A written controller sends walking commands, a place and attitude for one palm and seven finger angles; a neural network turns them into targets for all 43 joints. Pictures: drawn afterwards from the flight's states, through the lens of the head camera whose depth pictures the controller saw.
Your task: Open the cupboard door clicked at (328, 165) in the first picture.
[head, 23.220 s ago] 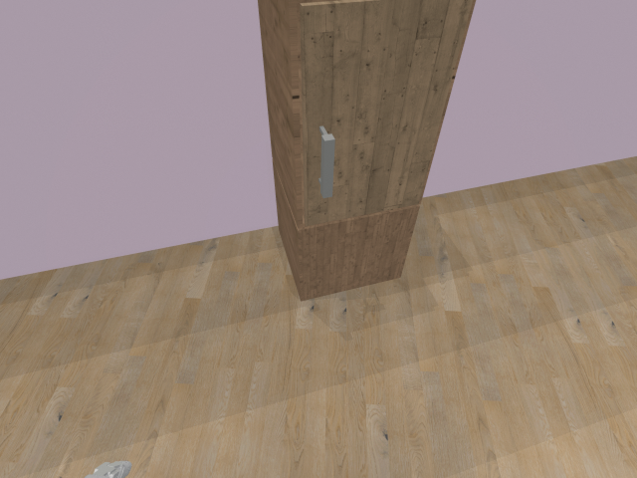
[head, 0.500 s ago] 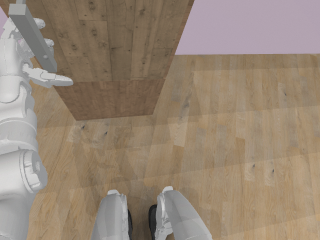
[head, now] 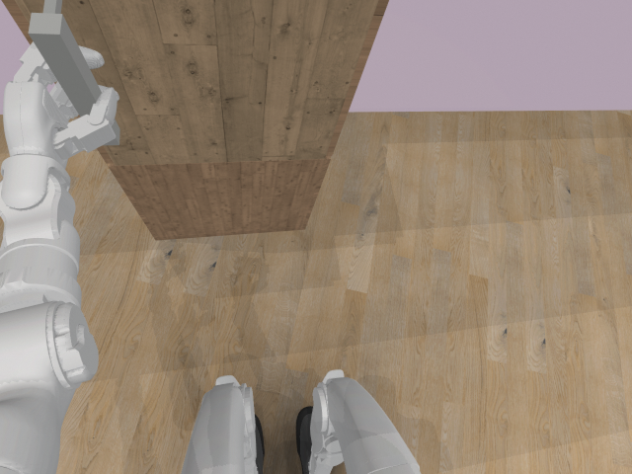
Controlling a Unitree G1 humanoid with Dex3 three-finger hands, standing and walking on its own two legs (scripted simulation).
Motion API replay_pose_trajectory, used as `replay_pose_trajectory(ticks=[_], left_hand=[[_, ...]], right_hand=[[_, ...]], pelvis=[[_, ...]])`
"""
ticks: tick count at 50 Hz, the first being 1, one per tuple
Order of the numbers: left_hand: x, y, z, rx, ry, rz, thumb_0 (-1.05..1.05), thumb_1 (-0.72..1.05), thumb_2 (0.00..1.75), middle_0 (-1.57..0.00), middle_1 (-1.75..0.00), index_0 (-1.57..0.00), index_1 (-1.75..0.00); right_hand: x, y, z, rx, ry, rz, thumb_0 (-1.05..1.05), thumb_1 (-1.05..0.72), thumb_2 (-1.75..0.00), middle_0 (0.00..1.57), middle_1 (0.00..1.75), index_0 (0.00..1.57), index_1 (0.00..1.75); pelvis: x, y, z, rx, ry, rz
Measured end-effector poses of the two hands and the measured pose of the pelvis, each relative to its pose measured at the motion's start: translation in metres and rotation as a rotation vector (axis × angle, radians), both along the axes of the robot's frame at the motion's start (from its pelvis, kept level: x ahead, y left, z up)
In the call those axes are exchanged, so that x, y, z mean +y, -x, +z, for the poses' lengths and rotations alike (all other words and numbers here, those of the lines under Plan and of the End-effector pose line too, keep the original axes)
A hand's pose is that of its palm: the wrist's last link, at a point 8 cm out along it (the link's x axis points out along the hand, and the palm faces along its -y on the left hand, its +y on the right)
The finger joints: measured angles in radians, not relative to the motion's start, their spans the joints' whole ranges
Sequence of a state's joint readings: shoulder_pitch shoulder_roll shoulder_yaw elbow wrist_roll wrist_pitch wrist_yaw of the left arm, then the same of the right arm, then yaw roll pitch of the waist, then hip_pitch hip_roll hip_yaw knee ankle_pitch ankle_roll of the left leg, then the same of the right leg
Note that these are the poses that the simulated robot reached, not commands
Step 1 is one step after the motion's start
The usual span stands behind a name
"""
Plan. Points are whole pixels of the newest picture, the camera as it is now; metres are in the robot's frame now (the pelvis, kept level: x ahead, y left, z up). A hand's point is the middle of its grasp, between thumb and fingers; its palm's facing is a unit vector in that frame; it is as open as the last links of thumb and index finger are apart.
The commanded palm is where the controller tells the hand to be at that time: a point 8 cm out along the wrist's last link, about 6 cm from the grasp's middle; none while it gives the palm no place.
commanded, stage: close the thumb around the handle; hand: left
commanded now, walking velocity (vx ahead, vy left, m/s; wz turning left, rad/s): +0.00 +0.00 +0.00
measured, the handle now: (84, 74) +0.58 +0.24 +0.04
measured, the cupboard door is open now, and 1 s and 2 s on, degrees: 0 34 44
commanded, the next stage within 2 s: pull the door open along its arc in 0.12 s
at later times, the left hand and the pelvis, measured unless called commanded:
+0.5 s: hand (108, 131) +0.50 +0.21 +0.03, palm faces +0.13 -0.99 -0.01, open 6.1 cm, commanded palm +0.45 +0.23 +0.03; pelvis +0.00 +0.00 +0.01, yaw +0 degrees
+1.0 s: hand (199, 257) +0.35 +0.11 +0.04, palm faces +0.43 -0.90 +0.04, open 6.6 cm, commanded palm +0.27 +0.17 +0.03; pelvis +0.03 -0.01 +0.03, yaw +2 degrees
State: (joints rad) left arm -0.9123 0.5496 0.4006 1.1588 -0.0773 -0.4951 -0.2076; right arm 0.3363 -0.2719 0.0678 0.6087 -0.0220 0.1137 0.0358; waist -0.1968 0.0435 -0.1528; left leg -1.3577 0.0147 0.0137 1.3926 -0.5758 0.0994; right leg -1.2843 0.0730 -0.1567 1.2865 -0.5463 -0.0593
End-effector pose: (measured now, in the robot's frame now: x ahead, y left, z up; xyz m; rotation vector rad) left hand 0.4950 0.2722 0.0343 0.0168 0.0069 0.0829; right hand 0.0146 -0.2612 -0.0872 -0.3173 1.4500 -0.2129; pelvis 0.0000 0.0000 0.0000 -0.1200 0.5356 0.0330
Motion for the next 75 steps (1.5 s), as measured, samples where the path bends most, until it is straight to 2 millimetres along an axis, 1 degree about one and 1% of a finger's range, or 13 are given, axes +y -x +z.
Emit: replay_pose_trajectory(ticks=[18,23,27,31,35,42,47,51,55,60,65,70,75], left_hand=[[-0.008,0.004,0.000,0.006,0.010,0.044,0.00,0.67,0.83,-0.34,-1.35,-0.33,-1.35],[-0.011,0.013,0.000,0.006,0.010,0.045,0.00,0.69,0.79,-0.33,-1.35,-0.32,-1.35],[-0.014,0.028,0.000,0.009,0.012,0.040,0.01,0.69,0.75,-0.32,-1.34,-0.33,-1.35],[-0.020,0.049,0.001,0.014,0.015,0.022,0.01,0.68,0.72,-0.31,-1.32,-0.31,-1.34],[-0.033,0.078,0.001,0.020,0.028,0.010,0.01,0.67,0.71,-0.29,-1.31,-0.31,-1.33],[-0.077,0.136,0.001,0.023,0.127,0.239,0.03,0.64,0.73,-0.27,-1.30,-0.33,-1.29],[-0.111,0.170,0.003,0.028,0.107,0.346,0.03,0.63,0.72,-0.28,-1.29,-0.34,-1.30],[-0.131,0.189,0.005,0.036,0.062,0.358,0.03,0.61,0.70,-0.30,-1.28,-0.34,-1.31],[-0.148,0.204,0.007,0.059,0.049,0.351,0.03,0.59,0.68,-0.30,-1.27,-0.34,-1.32],[-0.169,0.217,0.009,0.085,0.056,0.378,0.04,0.60,0.68,-0.28,-1.26,-0.35,-1.33],[-0.179,0.218,0.007,0.058,0.023,0.416,0.02,0.62,0.73,-0.28,-1.28,-0.33,-1.32],[-0.180,0.214,0.003,0.028,0.003,0.444,0.01,0.62,0.77,-0.33,-1.30,-0.32,-1.33],[-0.179,0.215,0.003,0.047,-0.018,0.442,0.01,0.51,0.74,-0.35,-1.30,-0.32,-1.31]], right_hand=[[0.000,0.009,-0.002,-0.015,-0.014,-0.017,0.00,-0.90,-0.90,0.21,0.30,0.20,0.30],[0.002,0.008,-0.001,-0.011,-0.033,-0.032,0.00,-0.90,-0.90,0.21,0.30,0.20,0.30],[0.004,-0.003,0.003,-0.030,-0.053,-0.041,0.00,-0.90,-0.90,0.21,0.30,0.20,0.30],[0.005,-0.024,0.009,-0.078,-0.074,-0.038,0.00,-0.90,-0.90,0.21,0.30,0.20,0.30],[0.007,-0.055,0.016,-0.156,-0.094,-0.015,0.00,-0.90,-0.90,0.21,0.30,0.20,0.30],[0.016,-0.124,0.020,-0.313,-0.147,0.097,0.00,-0.90,-0.90,0.20,0.30,0.20,0.29],[0.030,-0.167,0.019,-0.412,-0.200,0.180,0.00,-0.91,-0.90,0.20,0.30,0.20,0.29],[0.041,-0.192,0.020,-0.478,-0.234,0.226,0.00,-0.91,-0.90,0.20,0.30,0.20,0.29],[0.048,-0.206,0.025,-0.533,-0.263,0.246,0.00,-0.91,-0.90,0.20,0.30,0.20,0.29],[0.044,-0.212,0.028,-0.571,-0.276,0.273,0.00,-0.90,-0.90,0.20,0.30,0.20,0.30],[0.026,-0.210,0.018,-0.571,-0.259,0.309,0.00,-0.90,-0.90,0.21,0.30,0.20,0.30],[0.003,-0.200,0.003,-0.542,-0.234,0.308,0.00,-0.90,-0.90,0.20,0.30,0.20,0.30],[-0.015,-0.182,-0.004,-0.513,-0.226,0.274,0.01,-0.90,-0.90,0.20,0.30,0.20,0.30]], pelvis=[[-0.002,0.005,-0.001,-0.008,-0.008,-0.010],[-0.002,0.001,0.004,-0.014,-0.016,-0.017],[-0.002,-0.004,0.011,-0.026,-0.025,-0.022],[-0.002,-0.012,0.020,-0.041,-0.033,-0.025],[-0.001,-0.019,0.028,-0.058,-0.040,-0.025],[0.000,-0.027,0.034,-0.082,-0.058,-0.025],[-0.007,-0.028,0.031,-0.098,-0.075,-0.019],[-0.016,-0.028,0.029,-0.115,-0.088,-0.011],[-0.028,-0.029,0.031,-0.132,-0.099,0.000],[-0.041,-0.031,0.033,-0.141,-0.110,0.018],[-0.055,-0.028,0.027,-0.131,-0.121,0.041],[-0.067,-0.021,0.019,-0.119,-0.133,0.052],[-0.075,-0.016,0.019,-0.123,-0.145,0.054]])
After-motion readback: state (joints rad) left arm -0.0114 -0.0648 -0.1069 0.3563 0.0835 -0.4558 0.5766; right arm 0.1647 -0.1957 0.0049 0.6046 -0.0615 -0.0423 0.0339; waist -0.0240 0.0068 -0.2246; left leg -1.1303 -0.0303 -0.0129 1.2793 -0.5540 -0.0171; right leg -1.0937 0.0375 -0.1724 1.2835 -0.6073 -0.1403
